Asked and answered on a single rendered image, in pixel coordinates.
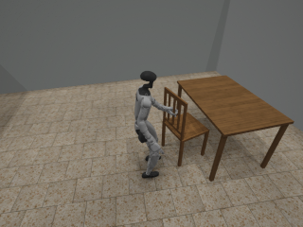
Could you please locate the left robot forearm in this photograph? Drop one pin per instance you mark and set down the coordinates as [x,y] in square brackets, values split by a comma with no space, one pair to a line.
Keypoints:
[159,106]

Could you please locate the right robot upper arm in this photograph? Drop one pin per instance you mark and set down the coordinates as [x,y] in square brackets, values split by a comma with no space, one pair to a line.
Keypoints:
[145,105]

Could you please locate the robot right hand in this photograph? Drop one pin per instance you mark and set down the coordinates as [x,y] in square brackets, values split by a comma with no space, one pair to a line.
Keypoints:
[155,147]

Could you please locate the robot left hand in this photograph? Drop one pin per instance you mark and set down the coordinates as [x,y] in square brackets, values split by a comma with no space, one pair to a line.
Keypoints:
[170,111]

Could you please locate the chair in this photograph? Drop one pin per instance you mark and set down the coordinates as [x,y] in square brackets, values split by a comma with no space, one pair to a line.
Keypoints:
[184,126]

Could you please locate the right robot shin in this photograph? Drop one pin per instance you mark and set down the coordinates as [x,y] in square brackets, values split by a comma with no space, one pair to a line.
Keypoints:
[152,161]

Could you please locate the table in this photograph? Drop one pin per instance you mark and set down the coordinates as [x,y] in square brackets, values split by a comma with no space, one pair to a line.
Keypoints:
[233,110]

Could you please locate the humanoid robot head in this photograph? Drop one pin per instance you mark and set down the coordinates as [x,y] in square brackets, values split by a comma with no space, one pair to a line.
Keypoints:
[150,77]

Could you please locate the right robot forearm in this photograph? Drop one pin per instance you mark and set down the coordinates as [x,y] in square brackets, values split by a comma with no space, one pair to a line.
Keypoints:
[146,133]

